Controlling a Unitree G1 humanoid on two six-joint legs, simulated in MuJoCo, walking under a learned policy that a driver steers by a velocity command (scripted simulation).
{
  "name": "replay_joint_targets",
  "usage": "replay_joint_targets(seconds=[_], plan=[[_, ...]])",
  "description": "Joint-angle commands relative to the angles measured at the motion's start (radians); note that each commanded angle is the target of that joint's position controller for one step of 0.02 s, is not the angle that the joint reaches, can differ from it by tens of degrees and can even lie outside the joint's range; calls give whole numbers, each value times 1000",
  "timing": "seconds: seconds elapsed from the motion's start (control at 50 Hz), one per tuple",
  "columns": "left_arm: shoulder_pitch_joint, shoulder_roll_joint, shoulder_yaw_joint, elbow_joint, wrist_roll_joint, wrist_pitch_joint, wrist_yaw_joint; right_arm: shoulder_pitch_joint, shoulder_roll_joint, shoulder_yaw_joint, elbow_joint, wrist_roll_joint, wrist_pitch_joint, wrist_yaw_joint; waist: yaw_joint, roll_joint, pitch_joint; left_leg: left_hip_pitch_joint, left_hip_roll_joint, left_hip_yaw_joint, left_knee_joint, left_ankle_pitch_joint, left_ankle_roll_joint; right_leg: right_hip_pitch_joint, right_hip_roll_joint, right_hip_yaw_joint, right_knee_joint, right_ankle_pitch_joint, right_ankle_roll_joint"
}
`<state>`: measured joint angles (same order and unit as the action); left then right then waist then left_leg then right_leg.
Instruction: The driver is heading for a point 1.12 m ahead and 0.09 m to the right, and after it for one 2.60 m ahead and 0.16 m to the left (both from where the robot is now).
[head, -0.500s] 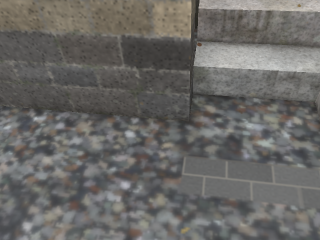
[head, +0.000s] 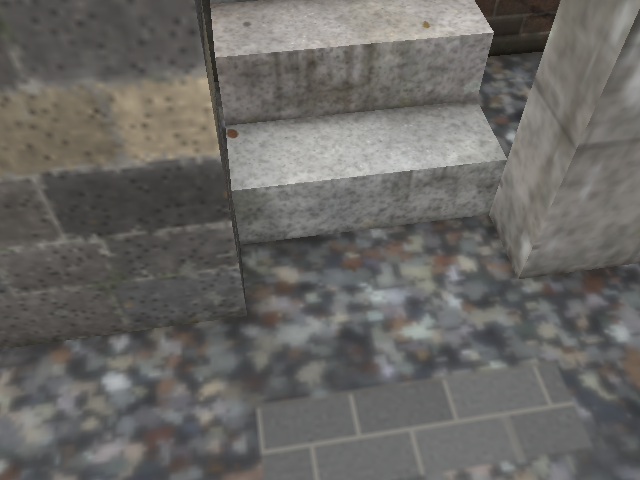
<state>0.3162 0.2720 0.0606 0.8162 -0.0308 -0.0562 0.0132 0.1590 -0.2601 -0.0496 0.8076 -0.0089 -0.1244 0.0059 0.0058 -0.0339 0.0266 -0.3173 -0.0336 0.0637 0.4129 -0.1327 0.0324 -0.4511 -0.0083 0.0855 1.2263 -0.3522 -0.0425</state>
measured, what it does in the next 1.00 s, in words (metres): walks ahead: right foot, then left foot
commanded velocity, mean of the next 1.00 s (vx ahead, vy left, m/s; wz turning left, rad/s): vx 0.49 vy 0.02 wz -0.31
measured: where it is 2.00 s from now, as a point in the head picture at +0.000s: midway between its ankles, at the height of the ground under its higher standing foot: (357, 309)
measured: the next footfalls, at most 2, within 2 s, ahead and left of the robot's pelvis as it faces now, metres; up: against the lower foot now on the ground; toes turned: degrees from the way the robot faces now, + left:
right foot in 0.38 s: +0.35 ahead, -0.19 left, +0.00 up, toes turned -16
left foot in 0.92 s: +0.70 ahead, -0.11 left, +0.00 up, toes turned -15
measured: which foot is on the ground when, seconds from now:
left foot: down 0.00-0.40, up 0.42-0.90, down 0.92-1.00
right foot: up 0.00-0.36, down 0.38-0.94, up 0.96-1.00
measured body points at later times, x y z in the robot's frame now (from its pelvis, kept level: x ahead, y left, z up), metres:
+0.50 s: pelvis +0.27 -0.09 -0.01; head +0.31 -0.12 +0.43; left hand +0.50 +0.11 -0.10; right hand +0.28 -0.39 -0.13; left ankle +0.19 +0.10 -0.63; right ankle +0.31 -0.18 -0.74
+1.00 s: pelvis +0.55 -0.13 -0.01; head +0.59 -0.14 +0.43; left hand +0.70 +0.11 -0.14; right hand +0.62 -0.43 -0.12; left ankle +0.66 -0.10 -0.74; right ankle +0.37 -0.19 -0.64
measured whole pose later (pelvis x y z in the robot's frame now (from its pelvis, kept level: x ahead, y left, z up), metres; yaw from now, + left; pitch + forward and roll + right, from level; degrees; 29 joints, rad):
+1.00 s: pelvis +0.55 -0.13 -0.01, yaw -15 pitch +2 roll +0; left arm 0.28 0.28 0.04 0.79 0.02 -0.08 0.03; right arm 0.16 -0.29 -0.05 0.78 -0.02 -0.05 0.05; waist 0.01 -0.02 0.06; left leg -0.45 -0.09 0.05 0.54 -0.12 0.12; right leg -0.29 0.04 0.01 1.19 -0.47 -0.03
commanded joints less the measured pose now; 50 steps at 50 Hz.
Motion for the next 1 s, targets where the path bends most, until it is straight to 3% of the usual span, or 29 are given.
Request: replay_joint_targets(seconds=[0.02,0.06,0.16,0.18,0.2,0.22,0.28,0.34,0.36,0.38,0.4,0.42,0.44,0.46,0.48,0.5,0.56,0.64,0.74,0.8,0.82,0.84,0.88,0.9,0.92,0.94,0.96,0.98,1.0], plan=[[29,31,11,-91,-2,6,-5,27,-95,-24,-20,5,-15,-1,3,110,-36,154,286,-258,-263,17,169,-186,-126,30,-18,53,4],[-42,17,1,-138,13,17,-6,37,-130,-35,-6,10,-25,0,-2,81,-3,136,315,-216,-297,67,193,-241,-139,22,-87,84,13],[-160,39,-4,-197,10,7,-22,64,-180,-49,13,8,-20,1,-37,79,-4,203,283,-39,-290,166,164,-261,-133,-9,-355,335,13],[-198,45,-4,-211,17,3,-28,80,-191,-49,15,-1,-13,4,-55,76,2,210,272,0,-280,184,151,-244,-125,-31,-403,374,13],[-240,36,-6,-226,19,2,-39,91,-193,-46,17,3,-4,2,-70,66,13,227,273,16,-271,193,143,-245,-110,-60,-443,390,14],[-279,38,-8,-246,18,-3,-52,122,-183,-39,27,6,9,-2,-85,63,18,253,279,19,-269,164,134,-246,-105,-74,-473,385,11],[-345,44,-9,-294,3,-7,-82,151,-214,-41,36,17,39,-9,-96,90,50,355,312,42,-236,175,107,-273,-92,-102,-553,312,-14],[-258,94,15,-295,6,-7,-92,143,-238,-47,30,22,64,-17,-29,141,-12,414,320,108,-46,556,69,-137,-12,-169,-573,153,-63],[-148,121,38,-268,7,-4,-84,123,-270,-58,13,22,66,-15,33,132,-73,362,286,154,129,747,55,41,63,-228,-612,175,-88],[34,187,75,-218,13,4,-66,128,-249,-50,1,22,63,-18,124,100,-169,212,248,171,374,731,18,338,96,-203,-655,237,-132],[160,300,105,-191,13,16,-40,167,-134,-12,-34,-12,47,-12,126,-127,-264,-97,185,161,729,29,-27,648,-157,170,-658,350,-210],[120,355,102,-235,22,1,-46,209,-81,14,-93,3,3,7,53,-272,-456,-443,-5,-52,1031,-489,-57,912,-352,763,-859,141,-429],[116,241,74,-228,22,-13,-55,93,-179,-10,-86,39,-26,14,108,-78,-393,-546,66,-168,1050,-397,-29,864,-331,700,-917,104,-347],[78,191,59,-218,22,-19,-54,67,-178,-10,-92,54,-33,15,84,-54,-255,-553,103,-144,986,-306,-9,721,-298,528,-907,183,-303],[-6,154,44,-231,19,-22,-53,71,-165,-7,-74,36,-28,3,31,53,-176,-477,153,-139,907,-229,-13,543,-257,398,-905,303,-265],[-76,123,31,-243,16,-25,-53,83,-176,-15,-61,16,-12,-6,-13,31,-135,-396,185,-140,828,-176,-20,406,-218,303,-928,393,-241],[-101,129,30,-225,22,-46,-40,113,-139,-12,-57,3,26,3,-50,0,-104,-305,199,-120,748,-98,-43,274,-177,203,-1013,484,-241],[-14,147,32,-172,21,-26,-12,-33,-109,-1,-109,5,19,-4,-2,-19,-30,-384,168,-82,533,70,-86,307,-130,86,-1051,549,-207],[39,156,33,-129,19,-28,-7,-182,-64,16,-144,15,4,18,65,-35,20,-320,107,-57,184,291,-54,357,-133,42,-1075,422,-172],[57,185,43,-113,19,-29,-3,-240,-80,18,-180,16,-7,40,75,-25,14,-343,96,-60,116,274,-7,474,-191,36,-1029,500,-154],[53,157,33,-81,63,-54,-23,-155,-77,27,-134,-49,38,54,43,-86,-1,-252,95,-23,85,235,19,478,-149,-19,-1033,552,-117],[61,137,30,-73,60,-65,-28,-133,-89,20,-126,-53,54,58,48,-86,3,-198,76,-12,104,180,40,464,-165,-14,-1010,649,-108],[38,153,31,-49,63,-70,-16,-12,-120,8,-103,-48,63,44,-20,-73,-45,-114,27,-14,95,20,80,517,-176,-38,-811,926,-74],[28,139,22,-42,67,-59,-11,131,-126,5,-55,-50,51,39,-82,-33,-126,19,-1,-4,19,55,111,520,-132,-83,-613,964,-53],[47,101,6,-58,61,-59,-1,278,-174,-9,-11,-68,39,23,-125,30,-234,256,125,-134,64,180,147,368,-78,-137,-351,708,-37],[130,134,21,-105,10,-50,24,358,-386,-92,5,-52,75,35,-79,347,-340,537,277,-371,132,507,381,19,48,-145,109,346,31],[29,128,6,-111,33,-50,29,344,-300,-84,15,4,84,39,-116,301,-365,575,316,-523,12,718,456,-153,144,-125,294,-244,27],[39,128,0,-101,53,-37,31,239,-248,-73,-13,16,81,40,-72,178,-285,480,288,-439,-3,464,406,-198,38,-38,286,-166,12],[17,150,0,-101,72,-36,24,138,-182,-55,-53,19,88,33,-41,81,-208,320,249,-408,-77,264,360,-157,-14,-24,170,-106,5]])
